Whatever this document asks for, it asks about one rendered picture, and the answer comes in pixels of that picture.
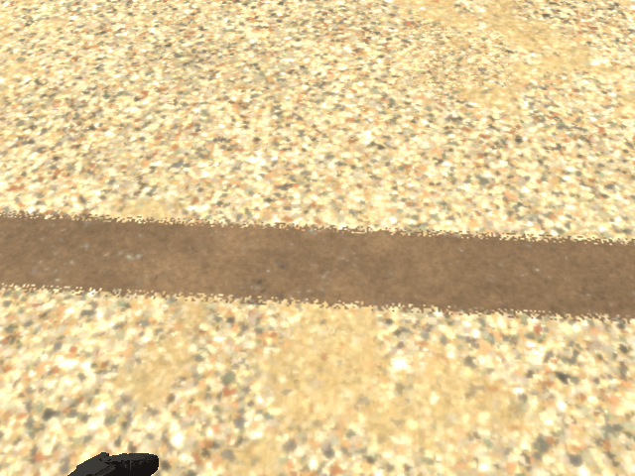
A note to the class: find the left robot hand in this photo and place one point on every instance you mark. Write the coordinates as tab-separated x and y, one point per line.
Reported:
132	464

